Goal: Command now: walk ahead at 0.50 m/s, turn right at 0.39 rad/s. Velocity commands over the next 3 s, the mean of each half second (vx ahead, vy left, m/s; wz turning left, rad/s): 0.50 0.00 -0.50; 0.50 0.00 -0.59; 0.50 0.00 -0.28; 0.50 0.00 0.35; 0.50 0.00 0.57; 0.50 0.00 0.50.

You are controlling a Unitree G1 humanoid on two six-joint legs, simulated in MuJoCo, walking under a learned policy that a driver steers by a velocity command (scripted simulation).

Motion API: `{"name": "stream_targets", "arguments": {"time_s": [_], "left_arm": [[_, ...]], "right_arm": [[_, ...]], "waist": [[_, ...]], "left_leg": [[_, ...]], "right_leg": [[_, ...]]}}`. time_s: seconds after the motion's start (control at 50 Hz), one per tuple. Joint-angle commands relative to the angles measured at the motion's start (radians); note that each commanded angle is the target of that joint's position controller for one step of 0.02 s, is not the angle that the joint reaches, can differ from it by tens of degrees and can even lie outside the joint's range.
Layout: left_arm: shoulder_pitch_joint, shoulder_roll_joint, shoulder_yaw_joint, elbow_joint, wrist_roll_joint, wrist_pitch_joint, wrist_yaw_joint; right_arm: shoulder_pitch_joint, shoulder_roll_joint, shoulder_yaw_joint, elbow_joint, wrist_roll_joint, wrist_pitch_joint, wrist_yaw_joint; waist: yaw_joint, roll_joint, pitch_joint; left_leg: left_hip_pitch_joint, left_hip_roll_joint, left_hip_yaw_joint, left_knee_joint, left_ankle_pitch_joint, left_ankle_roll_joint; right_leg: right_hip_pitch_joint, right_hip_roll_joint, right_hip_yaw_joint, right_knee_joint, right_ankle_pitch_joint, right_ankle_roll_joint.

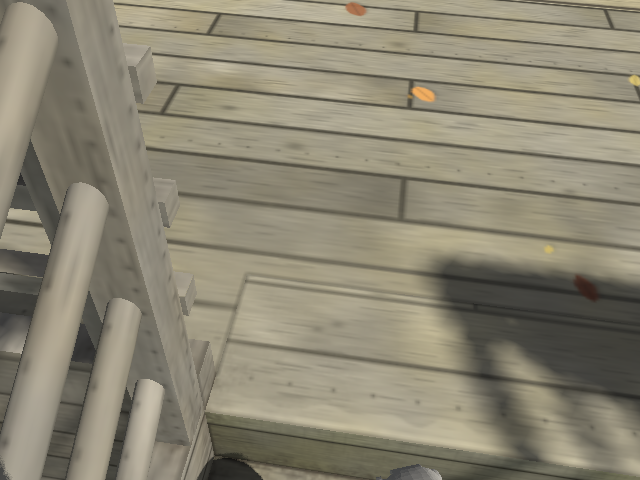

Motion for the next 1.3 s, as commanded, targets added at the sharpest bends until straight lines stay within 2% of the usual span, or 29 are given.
{"name": "stream_targets", "arguments": {"time_s": [0.02,0.16,0.22,0.32,0.36,0.38,0.42,0.48,0.54,0.6,0.68,0.74,0.82,0.86,0.88,0.9,0.92,0.94,0.96,0.98,1.0,1.02,1.04,1.1,1.12,1.14,1.16,1.18,1.3], "left_arm": [[0.048,0.020,-0.016,-0.038,0.007,0.013,0.004],[-0.159,-0.024,-0.054,-0.100,0.039,0.070,0.000],[-0.096,-0.057,-0.068,-0.051,0.071,0.102,-0.024],[-0.127,0.005,-0.046,-0.117,0.045,0.099,-0.047],[0.041,0.079,-0.014,-0.058,0.015,0.062,-0.003],[0.273,0.138,0.009,0.043,-0.004,0.049,0.015],[0.675,0.308,0.062,0.162,0.070,0.045,0.019],[0.477,0.060,-0.003,0.273,0.056,-0.038,0.011],[0.127,-0.074,-0.064,0.232,0.062,-0.053,-0.017],[0.300,-0.027,-0.064,0.286,0.096,-0.079,0.015],[0.518,-0.005,-0.076,0.386,0.167,-0.061,-0.001],[0.447,0.049,-0.065,0.288,0.104,-0.073,-0.036],[0.395,0.156,-0.042,0.207,0.044,-0.123,-0.036],[0.334,0.228,0.013,0.178,0.053,-0.124,-0.042],[0.438,0.117,0.007,0.197,0.082,-0.131,-0.042],[0.422,0.006,-0.011,0.171,0.122,-0.116,-0.057],[0.263,0.042,0.011,0.172,0.073,-0.091,-0.068],[0.236,0.070,0.029,0.069,0.078,-0.072,0.021],[0.073,-0.007,0.013,-0.014,0.050,-0.058,0.049],[0.574,-0.064,-0.013,0.258,0.073,-0.025,0.091],[0.625,-0.142,-0.064,0.236,0.082,-0.019,0.105],[0.496,-0.124,-0.070,0.155,0.056,-0.020,0.115],[0.038,-0.088,-0.038,0.035,0.087,-0.020,0.046],[-0.018,0.065,0.013,0.035,0.067,-0.041,-0.047],[0.218,0.054,-0.022,0.040,-0.006,-0.032,-0.011],[0.215,0.048,-0.015,0.064,-0.009,-0.047,0.018],[0.127,0.062,-0.001,0.033,-0.017,-0.053,0.036],[-0.159,0.080,0.007,-0.047,0.057,-0.056,-0.008],[-0.122,0.057,0.018,-0.064,0.082,-0.032,-0.002]], "right_arm": [[0.014,-0.049,0.017,-0.005,-0.012,-0.020,0.008],[0.175,-0.086,0.031,0.072,-0.055,-0.017,0.024],[0.101,-0.094,0.029,0.037,0.004,-0.044,0.020],[0.078,-0.269,-0.016,0.024,0.053,-0.077,-0.007],[0.107,-0.287,-0.039,0.029,0.004,-0.089,-0.003],[0.179,-0.212,-0.018,0.008,-0.049,-0.099,0.006],[-0.027,-0.238,-0.047,-0.084,0.057,-0.039,0.068],[-0.175,-0.042,-0.007,-0.153,0.038,-0.053,0.004],[-0.122,-0.058,0.004,-0.165,0.039,-0.020,-0.036],[-0.220,-0.077,0.013,-0.187,0.080,-0.016,-0.047],[-0.489,-0.063,0.059,-0.321,0.083,-0.041,-0.072],[-0.635,-0.039,0.072,-0.361,0.069,0.002,-0.062],[-0.607,-0.098,0.045,-0.391,0.057,0.028,-0.046],[-0.427,-0.180,0.005,-0.379,0.098,-0.013,-0.071],[-0.220,-0.159,0.011,-0.325,0.115,-0.036,-0.095],[0.011,-0.218,-0.005,-0.258,0.077,-0.030,-0.114],[0.083,-0.233,-0.005,-0.250,0.057,-0.037,-0.119],[-0.072,-0.220,-0.037,-0.218,0.222,0.000,-0.108],[-0.114,-0.155,-0.023,-0.167,0.215,0.017,-0.101],[-0.165,-0.172,-0.069,-0.305,0.304,-0.072,-0.008],[-0.331,-0.085,-0.058,-0.301,0.332,-0.090,0.018],[-0.402,-0.057,-0.052,-0.304,0.312,-0.088,0.026],[-0.318,0.073,0.016,-0.187,0.005,-0.088,-0.064],[-0.178,-0.080,-0.028,-0.162,0.019,-0.078,-0.121],[-0.261,-0.147,-0.053,-0.256,0.291,-0.080,-0.055],[-0.163,-0.151,-0.053,-0.228,0.304,-0.095,-0.033],[-0.081,-0.168,-0.052,-0.217,0.268,-0.104,-0.029],[-0.194,-0.166,-0.035,-0.200,-0.046,-0.096,-0.071],[-0.047,-0.198,-0.063,-0.140,0.048,-0.077,-0.045]], "waist": [[0.065,0.081,0.026],[-0.031,0.096,0.080],[0.006,0.108,0.093],[0.084,0.337,0.013],[0.125,0.353,-0.115],[0.162,0.213,-0.220],[0.282,-0.073,-0.225],[0.096,-0.040,-0.013],[-0.089,0.093,0.008],[0.011,-0.030,0.040],[0.074,0.109,0.046],[0.101,-0.026,0.085],[0.050,-0.141,0.024],[-0.023,-0.179,-0.083],[-0.039,0.057,-0.312],[-0.125,0.363,-0.437],[-0.195,0.431,-0.228],[-0.105,0.170,-0.105],[-0.074,0.044,0.014],[0.099,-0.020,-0.018],[0.154,-0.010,0.079],[0.191,-0.031,0.154],[0.074,-0.035,0.216],[0.013,0.159,0.089],[0.170,0.120,0.048],[0.082,0.077,0.039],[0.035,0.066,0.100],[-0.007,0.134,0.139],[-0.004,0.132,0.118]], "left_leg": [[0.153,0.230,-0.203,-0.235,0.143,0.081],[0.425,0.366,-0.151,-0.388,0.220,0.127],[0.340,0.366,-0.036,-0.418,0.405,0.112],[0.398,0.366,0.058,-0.252,1.425,0.188],[0.382,0.326,0.074,-0.025,1.588,0.175],[-0.032,0.251,0.006,0.226,1.329,0.114],[-0.602,-0.017,-0.349,1.112,0.312,0.035],[-0.814,-0.049,-0.472,1.605,0.282,0.097],[-0.794,0.041,-0.400,1.481,0.257,0.149],[-0.959,0.022,-0.317,1.772,-0.029,0.084],[-1.104,0.076,-0.301,1.425,-0.007,0.107],[-0.710,0.085,-0.143,1.201,-0.049,-0.011],[-0.401,-0.070,-0.040,0.787,-0.263,-0.044],[-0.215,-0.093,-0.140,0.545,-0.203,0.014],[0.197,0.054,-0.477,0.520,0.046,0.164],[0.488,0.263,-1.006,0.151,-0.092,0.327],[0.265,0.341,-1.276,-0.077,-0.443,0.352],[0.210,0.466,-1.188,-0.104,-0.353,0.227],[0.057,0.410,-0.996,-0.030,-0.297,0.169],[-0.090,0.421,-1.001,-0.047,-0.368,0.104],[-0.273,0.374,-0.874,-0.065,-0.420,0.067],[-0.371,0.306,-0.659,-0.088,-0.381,0.007],[-0.187,0.171,-0.397,-0.117,-0.198,0.077],[-0.088,0.163,-0.235,-0.228,-0.114,0.113],[0.044,0.225,-0.259,-0.287,-0.041,-0.015],[0.031,0.241,-0.177,-0.330,0.113,-0.020],[0.047,0.255,-0.146,-0.376,0.148,-0.027],[0.031,0.174,-0.117,-0.333,0.235,0.059],[0.512,0.301,-0.151,-0.331,0.514,0.168]], "right_leg": [[-0.235,-0.015,-0.005,0.119,-0.002,-0.005],[-0.426,-0.215,-0.131,-0.381,-0.094,0.059],[-0.215,-0.253,-0.237,-0.487,-0.154,0.067],[0.306,-0.014,-0.432,-0.932,-0.437,0.100],[0.645,0.056,-0.357,-1.106,-0.240,0.043],[1.080,0.005,-0.092,-1.124,-0.091,-0.045],[1.335,-0.291,0.701,-1.816,-0.163,-0.116],[0.947,-0.199,0.391,-1.685,-0.296,-0.066],[0.702,-0.145,0.149,-1.758,-0.187,-0.011],[0.756,-0.168,0.155,-1.822,-0.150,-0.036],[0.922,-0.182,0.164,-1.821,-0.188,0.013],[0.568,-0.194,0.161,-1.994,-0.164,-0.049],[0.847,-0.264,0.187,-1.921,0.829,-0.061],[1.064,-0.262,0.127,-1.674,1.260,-0.009],[0.786,-0.164,0.081,-1.352,1.185,0.056],[0.427,-0.010,0.098,-1.020,0.318,0.101],[0.239,0.028,0.122,-0.388,-0.031,0.131],[0.284,0.009,-0.125,-0.329,-0.195,0.204],[0.239,-0.024,-0.145,-0.290,-0.157,0.195],[0.380,-0.158,-0.127,0.034,-0.386,0.162],[0.413,-0.172,-0.157,0.078,-0.461,0.169],[0.413,-0.176,-0.222,-0.025,-0.579,0.184],[0.240,-0.143,-0.038,-0.393,-0.209,0.133],[0.299,-0.100,-0.153,-0.725,0.006,0.134],[0.414,-0.215,-0.240,-0.864,-0.305,0.212],[0.526,-0.225,-0.289,-0.906,-0.316,0.206],[0.538,-0.242,-0.297,-0.923,-0.271,0.203],[0.449,-0.192,-0.191,-1.097,0.062,0.155],[0.445,-0.134,-0.189,-1.527,-0.064,0.151]]}}
Next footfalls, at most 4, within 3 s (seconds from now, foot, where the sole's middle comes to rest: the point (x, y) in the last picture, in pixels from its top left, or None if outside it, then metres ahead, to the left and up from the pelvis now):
0.34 right None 0.31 -0.19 -0.60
0.86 left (371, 365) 0.63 -0.10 -0.44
1.40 right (566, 327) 0.70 -0.47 -0.44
1.94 left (516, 183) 1.12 -0.49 -0.44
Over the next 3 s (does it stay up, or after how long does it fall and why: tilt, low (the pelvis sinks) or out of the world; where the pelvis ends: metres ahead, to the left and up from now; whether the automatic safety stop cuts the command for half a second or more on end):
stays up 1.44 -0.56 0.32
